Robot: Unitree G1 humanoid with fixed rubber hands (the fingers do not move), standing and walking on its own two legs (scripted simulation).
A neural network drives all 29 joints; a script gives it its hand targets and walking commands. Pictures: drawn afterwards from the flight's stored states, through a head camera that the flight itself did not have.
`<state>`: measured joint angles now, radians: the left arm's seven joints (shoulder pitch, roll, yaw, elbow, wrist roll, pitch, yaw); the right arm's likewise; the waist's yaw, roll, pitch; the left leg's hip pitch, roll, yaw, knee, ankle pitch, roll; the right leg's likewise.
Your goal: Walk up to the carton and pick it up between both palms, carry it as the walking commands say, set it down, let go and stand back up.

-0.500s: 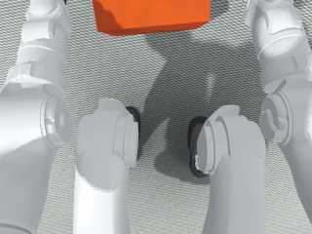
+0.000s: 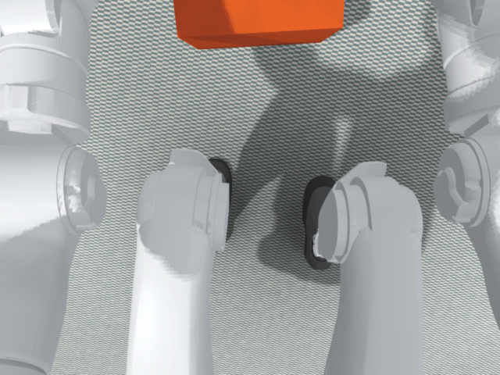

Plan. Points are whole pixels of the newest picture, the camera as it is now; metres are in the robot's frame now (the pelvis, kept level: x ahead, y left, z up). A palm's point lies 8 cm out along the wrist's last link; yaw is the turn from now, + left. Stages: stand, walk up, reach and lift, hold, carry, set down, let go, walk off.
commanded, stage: set down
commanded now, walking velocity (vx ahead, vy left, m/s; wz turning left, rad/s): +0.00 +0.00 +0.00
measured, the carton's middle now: out of the picture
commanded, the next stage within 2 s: let go in 1.12 s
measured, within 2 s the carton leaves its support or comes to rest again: neither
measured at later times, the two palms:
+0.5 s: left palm out of the picture +0.55 +0.25 +0.00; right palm out of the picture +0.59 -0.14 +0.00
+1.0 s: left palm out of the picture +0.54 +0.25 +0.15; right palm out of the picture +0.59 -0.15 +0.15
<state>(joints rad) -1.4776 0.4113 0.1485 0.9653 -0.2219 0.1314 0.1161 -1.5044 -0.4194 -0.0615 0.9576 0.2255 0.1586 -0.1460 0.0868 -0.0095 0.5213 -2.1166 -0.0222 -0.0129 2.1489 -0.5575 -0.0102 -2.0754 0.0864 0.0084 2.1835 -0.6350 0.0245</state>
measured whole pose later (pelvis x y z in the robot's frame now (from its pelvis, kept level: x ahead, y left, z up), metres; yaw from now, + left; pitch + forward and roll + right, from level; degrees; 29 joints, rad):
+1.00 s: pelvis +0.00 -0.01 +0.25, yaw +1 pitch +26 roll +0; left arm -1.37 0.43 0.24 0.72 -0.15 0.34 0.04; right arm -1.42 -0.41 -0.18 0.75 0.15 0.36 -0.08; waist 0.07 -0.02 0.52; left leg -1.35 -0.02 -0.04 1.20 -0.31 -0.02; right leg -1.33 0.06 0.03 1.24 -0.38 0.00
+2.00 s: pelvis +0.13 -0.02 +0.38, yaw +2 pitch +11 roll +1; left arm 0.13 0.19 0.08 0.44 0.03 0.01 -0.08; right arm 0.11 -0.18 -0.09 0.46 -0.01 0.01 0.03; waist 0.02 -0.01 0.00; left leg -0.45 -0.01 -0.05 0.48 -0.22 -0.02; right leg -0.42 0.04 0.04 0.51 -0.27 -0.02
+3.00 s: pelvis +0.15 +0.01 +0.38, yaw +2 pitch -1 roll +0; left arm 0.23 0.36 0.04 0.71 0.04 0.00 0.01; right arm 0.21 -0.34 -0.05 0.73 -0.04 -0.01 -0.01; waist 0.00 -0.03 -0.06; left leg -0.19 -0.04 -0.05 0.50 -0.30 0.01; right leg -0.14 0.02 0.05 0.49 -0.34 0.00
